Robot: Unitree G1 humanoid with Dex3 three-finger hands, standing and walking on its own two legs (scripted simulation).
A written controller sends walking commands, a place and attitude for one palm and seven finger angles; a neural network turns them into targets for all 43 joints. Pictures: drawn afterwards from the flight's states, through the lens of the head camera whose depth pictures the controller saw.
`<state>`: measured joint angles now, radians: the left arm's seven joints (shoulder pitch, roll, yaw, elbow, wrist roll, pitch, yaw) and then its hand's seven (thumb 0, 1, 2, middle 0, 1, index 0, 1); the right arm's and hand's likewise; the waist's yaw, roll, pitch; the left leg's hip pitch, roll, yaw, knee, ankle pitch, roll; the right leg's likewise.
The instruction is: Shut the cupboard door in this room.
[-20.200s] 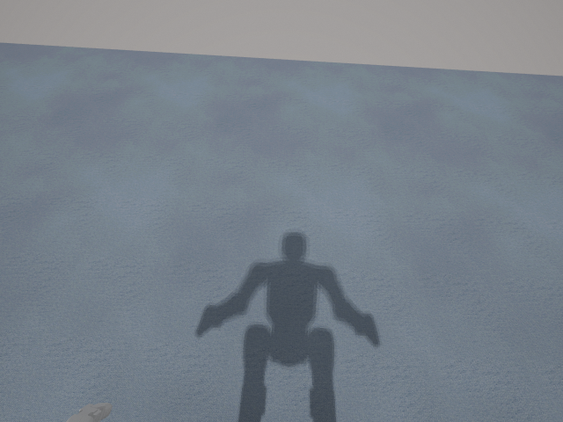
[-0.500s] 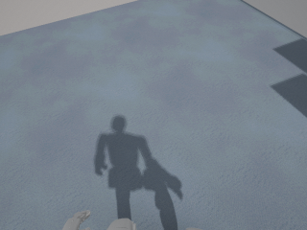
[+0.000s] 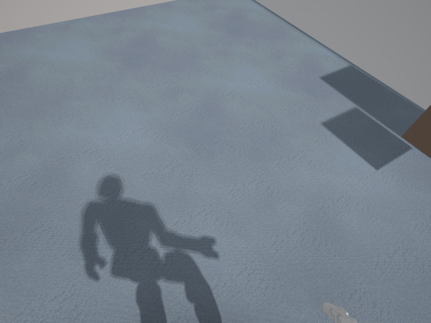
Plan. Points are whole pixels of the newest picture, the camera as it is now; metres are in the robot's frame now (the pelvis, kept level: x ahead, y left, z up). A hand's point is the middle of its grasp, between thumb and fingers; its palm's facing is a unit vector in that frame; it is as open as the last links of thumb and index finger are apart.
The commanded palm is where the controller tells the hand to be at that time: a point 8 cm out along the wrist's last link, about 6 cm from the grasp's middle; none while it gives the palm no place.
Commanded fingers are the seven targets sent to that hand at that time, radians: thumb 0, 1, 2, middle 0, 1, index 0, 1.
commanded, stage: turn or walk to find it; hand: left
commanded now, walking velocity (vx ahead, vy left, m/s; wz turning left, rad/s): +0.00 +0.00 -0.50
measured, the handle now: out of the picture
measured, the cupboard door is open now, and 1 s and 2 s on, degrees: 89 89 89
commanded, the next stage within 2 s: none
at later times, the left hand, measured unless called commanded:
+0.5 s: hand (168, 302) +0.17 +0.11 -0.15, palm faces -0.31 -0.91 -0.28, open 7.4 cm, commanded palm none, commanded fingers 0.00 0.90 0.90 -0.20 -0.30 -0.20 -0.30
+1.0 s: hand (152, 317) +0.15 +0.14 -0.17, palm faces -0.41 -0.89 -0.21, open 7.4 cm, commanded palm none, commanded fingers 0.00 0.90 0.90 -0.20 -0.30 -0.20 -0.30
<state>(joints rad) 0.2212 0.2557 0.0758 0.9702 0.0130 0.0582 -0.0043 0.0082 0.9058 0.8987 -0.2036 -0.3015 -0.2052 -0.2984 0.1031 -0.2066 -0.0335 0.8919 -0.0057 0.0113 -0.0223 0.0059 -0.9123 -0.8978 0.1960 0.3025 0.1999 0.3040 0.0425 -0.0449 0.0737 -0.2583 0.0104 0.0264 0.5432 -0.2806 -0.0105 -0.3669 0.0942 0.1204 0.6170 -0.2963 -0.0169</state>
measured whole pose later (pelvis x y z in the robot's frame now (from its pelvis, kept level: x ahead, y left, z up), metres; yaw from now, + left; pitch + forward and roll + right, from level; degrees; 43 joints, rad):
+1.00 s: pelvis +0.02 -0.03 +0.00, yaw -30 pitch +1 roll -1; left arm 0.27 0.24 0.07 0.98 0.01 0.03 -0.02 0.01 0.91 0.90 -0.20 -0.30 -0.21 -0.30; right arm 0.14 -0.22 -0.03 0.89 -0.02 -0.01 -0.01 0.01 -0.91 -0.90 0.20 0.30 0.20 0.30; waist 0.04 -0.03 0.04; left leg -0.26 0.02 0.04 0.54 -0.31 -0.03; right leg -0.29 0.09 0.13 0.59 -0.35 -0.03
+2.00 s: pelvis +0.26 -0.34 +0.01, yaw -52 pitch +0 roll +0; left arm 0.40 0.14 0.02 1.12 0.02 -0.09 0.02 0.00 0.92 0.90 -0.20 -0.30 -0.20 -0.30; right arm 0.07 -0.18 -0.04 0.99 -0.02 -0.01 0.03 0.01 -0.91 -0.90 0.19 0.30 0.20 0.30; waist 0.05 0.03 0.05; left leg -0.62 0.11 0.08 0.86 -0.14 -0.04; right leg 0.05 0.09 -0.06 0.28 -0.33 -0.11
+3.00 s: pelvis +0.47 -0.62 +0.00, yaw -54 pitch -2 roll -1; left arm 0.15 0.17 0.03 1.07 0.00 0.00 0.03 -0.02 0.94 0.90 -0.20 -0.30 -0.20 -0.30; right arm 0.25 -0.15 -0.02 1.10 -0.02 -0.01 -0.02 0.02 -0.95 -0.90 0.19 0.30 0.20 0.30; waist 0.00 0.00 0.03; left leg -0.26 0.09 0.08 0.57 -0.27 -0.02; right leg -0.25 -0.05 -0.15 0.53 -0.24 0.00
